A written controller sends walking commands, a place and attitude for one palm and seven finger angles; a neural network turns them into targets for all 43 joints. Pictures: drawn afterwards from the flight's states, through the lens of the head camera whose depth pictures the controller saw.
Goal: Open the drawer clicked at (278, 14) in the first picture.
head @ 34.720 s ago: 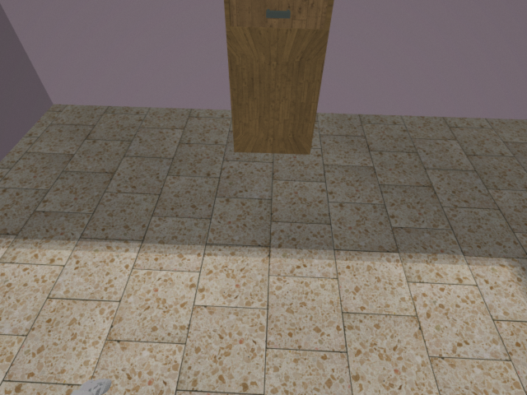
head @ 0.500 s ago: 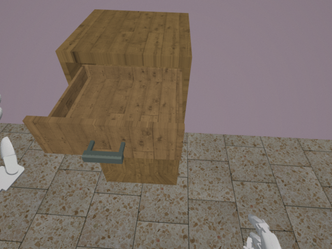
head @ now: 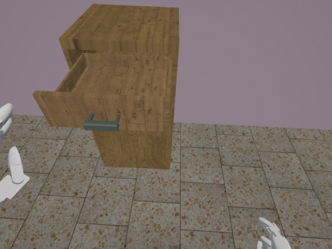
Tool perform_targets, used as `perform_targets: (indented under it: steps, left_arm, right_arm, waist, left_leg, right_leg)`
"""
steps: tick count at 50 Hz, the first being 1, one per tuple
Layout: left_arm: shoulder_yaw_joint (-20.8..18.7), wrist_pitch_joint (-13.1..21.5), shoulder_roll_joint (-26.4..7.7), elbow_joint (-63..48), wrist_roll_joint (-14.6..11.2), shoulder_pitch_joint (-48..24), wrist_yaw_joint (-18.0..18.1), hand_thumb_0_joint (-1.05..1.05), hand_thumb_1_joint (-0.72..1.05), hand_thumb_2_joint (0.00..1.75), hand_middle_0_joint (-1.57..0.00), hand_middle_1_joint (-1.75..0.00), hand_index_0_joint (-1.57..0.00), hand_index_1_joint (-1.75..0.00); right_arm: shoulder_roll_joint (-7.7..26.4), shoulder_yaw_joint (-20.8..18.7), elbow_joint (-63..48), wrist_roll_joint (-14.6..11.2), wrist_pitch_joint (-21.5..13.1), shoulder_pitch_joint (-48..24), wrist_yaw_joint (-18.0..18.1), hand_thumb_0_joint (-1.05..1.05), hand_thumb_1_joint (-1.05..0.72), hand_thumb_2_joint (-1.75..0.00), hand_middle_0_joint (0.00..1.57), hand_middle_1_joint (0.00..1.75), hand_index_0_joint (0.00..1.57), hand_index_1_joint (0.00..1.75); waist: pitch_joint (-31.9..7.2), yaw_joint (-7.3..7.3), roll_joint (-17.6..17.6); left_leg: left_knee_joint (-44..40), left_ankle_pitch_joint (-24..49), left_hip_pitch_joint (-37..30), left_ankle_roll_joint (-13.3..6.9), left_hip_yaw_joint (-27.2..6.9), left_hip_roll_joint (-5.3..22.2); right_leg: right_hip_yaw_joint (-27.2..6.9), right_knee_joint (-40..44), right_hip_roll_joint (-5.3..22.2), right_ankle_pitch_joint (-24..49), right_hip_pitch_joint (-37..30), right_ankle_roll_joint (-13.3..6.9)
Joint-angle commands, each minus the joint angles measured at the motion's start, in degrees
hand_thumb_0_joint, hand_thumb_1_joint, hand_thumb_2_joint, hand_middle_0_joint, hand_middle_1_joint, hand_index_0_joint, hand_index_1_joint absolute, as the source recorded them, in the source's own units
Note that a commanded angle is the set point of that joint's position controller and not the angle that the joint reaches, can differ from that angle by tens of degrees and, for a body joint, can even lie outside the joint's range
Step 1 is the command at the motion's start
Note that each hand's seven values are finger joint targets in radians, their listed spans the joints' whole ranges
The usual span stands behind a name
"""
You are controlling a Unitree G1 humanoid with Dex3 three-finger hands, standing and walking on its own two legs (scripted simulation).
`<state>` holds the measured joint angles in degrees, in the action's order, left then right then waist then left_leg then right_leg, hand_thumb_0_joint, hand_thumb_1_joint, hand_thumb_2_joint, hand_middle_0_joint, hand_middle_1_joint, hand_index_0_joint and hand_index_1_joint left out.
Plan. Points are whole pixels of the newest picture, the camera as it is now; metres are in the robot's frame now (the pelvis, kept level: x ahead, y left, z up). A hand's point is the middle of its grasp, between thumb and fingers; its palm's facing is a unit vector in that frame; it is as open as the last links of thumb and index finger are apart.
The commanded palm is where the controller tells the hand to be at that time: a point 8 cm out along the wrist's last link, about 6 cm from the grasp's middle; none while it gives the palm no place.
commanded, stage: stop stepping back and stand still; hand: left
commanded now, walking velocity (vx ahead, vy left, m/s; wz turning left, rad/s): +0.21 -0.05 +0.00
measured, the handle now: (103, 121) +0.48 +0.21 +0.02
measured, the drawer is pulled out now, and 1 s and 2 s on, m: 0.29 0.29 0.29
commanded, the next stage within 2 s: let the arm hang, fingers relaxed in 1.04 s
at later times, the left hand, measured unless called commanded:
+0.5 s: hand (11, 210) +0.15 +0.23 +0.19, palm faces +0.33 -0.85 -0.42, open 7.4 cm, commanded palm +0.09 +0.29 +0.21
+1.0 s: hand (29, 185) +0.18 +0.22 +0.20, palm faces +0.29 -0.83 -0.48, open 7.4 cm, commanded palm +0.12 +0.27 +0.21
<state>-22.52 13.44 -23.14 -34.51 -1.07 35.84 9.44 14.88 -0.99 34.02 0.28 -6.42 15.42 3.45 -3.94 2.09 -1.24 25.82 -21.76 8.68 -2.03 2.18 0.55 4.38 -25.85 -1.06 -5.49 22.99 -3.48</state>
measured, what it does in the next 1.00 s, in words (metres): steps on the spot: right foot, then left foot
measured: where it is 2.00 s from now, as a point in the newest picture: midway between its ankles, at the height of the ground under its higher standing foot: outside the picture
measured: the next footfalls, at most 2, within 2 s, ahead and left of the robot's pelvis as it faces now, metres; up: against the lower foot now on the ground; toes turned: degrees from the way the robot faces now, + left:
right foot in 0.18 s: +0.02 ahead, -0.10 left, +0.00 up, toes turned -6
left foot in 0.48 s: +0.02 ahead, +0.11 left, +0.00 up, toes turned +3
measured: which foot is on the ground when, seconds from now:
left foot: down 0.00-0.20, up 0.22-0.46, down 0.48-1.00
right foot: down 0.00-0.02, up 0.04-0.16, down 0.18-1.00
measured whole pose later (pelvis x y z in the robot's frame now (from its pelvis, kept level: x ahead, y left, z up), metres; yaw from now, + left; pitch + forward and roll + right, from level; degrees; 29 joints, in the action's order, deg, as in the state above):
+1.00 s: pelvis -0.02 +0.00 +0.01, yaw -2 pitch +1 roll -1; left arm -24.2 12.2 -25.2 -41.2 -3.0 38.5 8.9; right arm 11.6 0.4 35.1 -0.3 -5.0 12.9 2.2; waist 1.1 2.0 -1.4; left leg 28.4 -15.0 14.6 0.0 4.3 3.0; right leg 4.7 -24.4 -2.0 -12.0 13.8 -2.4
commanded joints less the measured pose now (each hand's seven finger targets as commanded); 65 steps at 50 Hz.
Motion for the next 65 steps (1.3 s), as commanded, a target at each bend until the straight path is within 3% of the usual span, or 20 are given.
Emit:
perform_targets:
  steps: [1,4,8,11,12,14,17,21,22,24,25,27,32,37,42,49,56,57,62,65]
  left_arm:
    - [-6.94,4.65,-9.77,-15.66,-0.70,-5.72,1.21,0.00,0.90,0.90,-0.20,-0.30,-0.20,-0.30]
    - [-7.81,3.22,-10.26,-17.11,0.24,-6.57,2.14,0.00,0.90,0.90,-0.20,-0.30,-0.20,-0.30]
    - [-7.04,2.01,-8.78,-6.02,-0.40,-9.63,0.93,0.00,0.90,0.90,-0.20,-0.30,-0.20,-0.30]
    - [-7.15,2.42,-9.72,-2.90,-0.77,-13.33,0.04,0.00,0.90,0.90,-0.20,-0.30,-0.20,-0.30]
    - [-5.59,2.57,-8.03,-1.88,-0.73,-12.41,-0.49,0.00,0.90,0.90,-0.20,-0.30,-0.20,-0.30]
    - [-6.22,3.04,-7.83,-3.25,-1.28,-8.78,-0.89,0.00,0.90,0.90,-0.20,-0.30,-0.20,-0.30]
    - [-5.39,3.37,-8.12,-8.91,-1.14,-5.91,-1.08,0.00,0.90,0.90,-0.20,-0.30,-0.20,-0.30]
    - [-5.57,3.28,-9.80,-17.28,-0.37,-4.54,0.63,0.00,0.90,0.90,-0.20,-0.30,-0.20,-0.30]
    - [-5.59,3.43,-9.74,-18.09,-0.50,-4.37,0.91,0.00,0.90,0.90,-0.20,-0.30,-0.20,-0.30]
    - [-6.19,3.70,-9.61,-20.01,-0.71,-4.18,1.33,0.00,0.90,0.90,-0.20,-0.30,-0.20,-0.30]
    - [-7.29,3.52,-10.76,-20.36,-0.47,-4.58,1.85,0.00,0.90,0.90,-0.20,-0.30,-0.20,-0.30]
    - [-9.02,2.60,-11.18,-16.66,-0.79,-3.89,1.60,0.00,0.90,0.90,-0.20,-0.30,-0.20,-0.30]
    - [-5.80,0.26,-7.40,-11.07,-1.58,-2.35,0.66,0.00,0.90,0.90,-0.20,-0.30,-0.20,-0.30]
    - [-6.77,1.43,-8.82,-11.57,-1.72,-5.10,-0.19,0.00,0.90,0.90,-0.20,-0.30,-0.20,-0.30]
    - [-9.31,1.77,-10.95,-17.87,-2.44,-0.20,0.56,0.00,0.90,0.90,-0.20,-0.30,-0.20,-0.30]
    - [-9.42,2.05,-9.39,-15.12,-2.65,2.44,1.21,0.00,0.90,0.90,-0.20,-0.30,-0.20,-0.30]
    - [-6.93,1.93,-7.59,-11.14,-2.38,0.08,0.52,0.00,0.90,0.90,-0.20,-0.30,-0.20,-0.30]
    - [17.07,-6.63,-0.05,36.97,3.78,-7.69,-7.01,0.00,0.90,0.90,-0.20,-0.30,-0.20,-0.30]
    - [17.18,-13.34,2.85,47.13,3.40,-12.86,-9.34,0.00,0.90,0.90,-0.20,-0.30,-0.20,-0.30]
    - [17.53,-13.36,-0.46,58.11,3.74,-15.52,-9.23,0.00,0.90,0.90,-0.20,-0.30,-0.20,-0.30]
  right_arm:
    - [6.25,-2.60,-9.44,-0.31,-4.85,-6.32,-0.25,0.00,-0.90,-0.90,0.20,0.30,0.20,0.30]
    - [3.79,-2.36,-7.77,0.49,-4.84,-6.77,-0.24,0.00,-0.90,-0.90,0.20,0.30,0.20,0.30]
    - [4.82,-1.51,-4.76,-0.79,-4.13,-7.53,-0.10,0.00,-0.90,-0.90,0.20,0.30,0.20,0.30]
    - [4.67,-2.13,-4.72,-1.11,-2.32,-7.63,-0.26,0.00,-0.90,-0.90,0.20,0.30,0.20,0.30]
    - [4.91,-3.15,-4.73,-1.59,-1.77,-7.83,-0.76,0.00,-0.90,-0.90,0.20,0.30,0.20,0.30]
    - [4.42,-2.66,-4.71,-1.11,-0.88,-7.84,-1.31,0.00,-0.90,-0.90,0.20,0.30,0.20,0.30]
    - [2.36,-1.10,-6.76,-0.75,-0.06,-8.84,-1.11,0.00,-0.90,-0.90,0.20,0.30,0.20,0.30]
    - [2.45,-0.47,-7.54,0.28,-1.86,-7.63,0.40,0.00,-0.90,-0.90,0.20,0.30,0.20,0.30]
    - [2.91,-0.60,-7.87,0.46,-2.38,-6.72,0.67,0.00,-0.90,-0.90,0.20,0.30,0.20,0.30]
    - [4.91,-1.28,-8.96,0.88,-2.81,-7.25,0.57,0.00,-0.90,-0.90,0.20,0.30,0.20,0.30]
    - [3.72,-1.00,-8.93,0.63,-3.15,-7.19,0.28,0.00,-0.90,-0.90,0.20,0.30,0.20,0.30]
    - [2.70,-0.97,-7.42,0.15,-3.77,-6.58,0.12,0.00,-0.90,-0.90,0.20,0.30,0.20,0.30]
    - [3.99,-0.81,-6.19,-0.99,-3.85,-6.33,-0.55,0.00,-0.90,-0.90,0.20,0.30,0.20,0.30]
    - [3.98,-0.68,-7.34,-1.13,-3.40,-7.14,-0.84,0.00,-0.90,-0.90,0.20,0.30,0.20,0.30]
    - [2.16,-0.57,-7.89,-0.99,-2.06,-7.77,-1.38,0.00,-0.90,-0.90,0.20,0.30,0.20,0.30]
    - [3.00,-0.94,-8.15,-0.92,-1.64,-8.41,-0.13,0.00,-0.90,-0.90,0.20,0.30,0.20,0.30]
    - [4.00,-1.50,-7.93,-1.39,-1.86,-7.52,0.03,0.00,-0.90,-0.90,0.20,0.30,0.20,0.30]
    - [13.84,-4.24,5.33,-1.82,-4.90,-11.21,-4.58,0.00,-0.90,-0.90,0.20,0.30,0.20,0.30]
    - [8.83,-2.08,5.39,0.32,2.57,-6.46,-3.64,0.00,-0.90,-0.90,0.20,0.30,0.20,0.30]
    - [7.74,-1.68,6.25,0.64,4.20,-6.33,-3.17,0.00,-0.90,-0.90,0.20,0.30,0.20,0.30]
  waist:
    - [-1.41,-1.74,14.42]
    - [3.45,-0.97,16.27]
    - [9.10,-1.25,5.25]
    - [6.59,-0.11,-10.86]
    - [5.31,-0.91,-10.81]
    - [2.68,-0.89,-4.34]
    - [0.60,-0.87,-7.31]
    - [-0.75,-0.68,-0.20]
    - [-0.87,-0.48,2.80]
    - [0.55,-1.27,17.50]
    - [0.22,-1.17,17.20]
    - [2.25,-1.09,14.23]
    - [2.37,-0.62,8.69]
    - [-0.22,-0.11,3.47]
    - [-2.64,-0.53,-1.19]
    - [-2.96,-0.71,6.09]
    - [-2.19,-0.80,3.03]
    - [3.30,1.80,3.90]
    - [-0.58,-1.57,-0.93]
    - [-1.47,-2.03,-11.44]
  left_leg:
    - [-13.18,5.69,4.08,-5.17,-10.95,12.92]
    - [-13.68,0.53,14.02,-5.62,-9.49,12.92]
    - [-1.64,4.68,16.04,-3.51,-6.36,10.51]
    - [20.12,-5.26,19.68,0.26,-0.01,-0.73]
    - [28.83,-5.16,21.10,0.68,-1.97,-1.08]
    - [28.98,-1.29,19.95,1.01,-3.69,0.25]
    - [17.70,1.11,11.98,0.91,0.14,-0.13]
    - [-0.85,2.12,0.30,-0.47,2.83,-1.10]
    - [-4.57,1.08,-0.99,-1.17,0.53,0.73]
    - [-13.98,-10.35,-0.53,-5.64,-18.28,13.14]
    - [-15.27,-6.69,2.42,-7.59,-21.02,17.58]
    - [-16.63,-6.76,7.33,-7.06,-17.72,16.79]
    - [-5.21,29.09,1.41,-2.99,-6.62,13.07]
    - [-1.08,17.91,9.18,1.27,-1.91,6.54]
    - [4.52,6.43,6.78,1.26,-0.68,2.54]
    - [-2.34,19.29,3.98,0.95,-2.73,5.93]
    - [-2.49,19.29,4.52,0.90,-2.18,5.69]
    - [5.59,26.48,8.47,0.58,-3.20,6.36]
    - [1.26,24.81,12.12,-3.01,-7.13,9.68]
    - [5.94,15.59,8.49,-0.69,-3.58,3.80]
  right_leg:
    - [-4.51,-10.72,0.18,-12.23,-7.37,4.36]
    - [-2.85,-22.09,-0.32,-15.43,-5.63,4.54]
    - [-3.28,1.35,1.98,-9.93,-12.61,3.16]
    - [-29.44,15.42,16.91,-17.69,-10.57,-5.07]
    - [-33.07,18.07,17.81,-21.16,-11.40,-3.13]
    - [-28.73,16.74,17.10,-18.61,-10.50,-1.84]
    - [-18.11,17.54,14.13,-22.08,-5.69,-3.82]
    - [-14.56,14.74,11.03,-28.66,-2.77,-2.27]
    - [-13.21,10.75,9.26,-26.77,-3.03,-1.19]
    - [-6.45,-7.94,0.53,-20.57,1.67,1.81]
    - [-2.18,-16.84,-0.82,-20.77,1.27,3.01]
    - [-3.75,-25.35,-0.12,-21.05,1.24,3.33]
    - [0.91,-5.08,0.12,-12.77,-4.03,4.37]
    - [-6.22,2.13,5.23,11.17,-16.83,2.18]
    - [-14.47,9.97,10.75,-1.92,-12.29,-0.46]
    - [-6.61,3.96,4.85,7.21,-14.38,2.60]
    - [-6.43,4.45,4.76,8.90,-15.63,3.07]
    - [-2.86,-4.01,8.62,14.65,-7.17,2.12]
    - [-4.35,-9.45,4.05,-1.67,-8.56,2.29]
    - [-9.88,-1.62,9.40,8.01,-10.33,0.03]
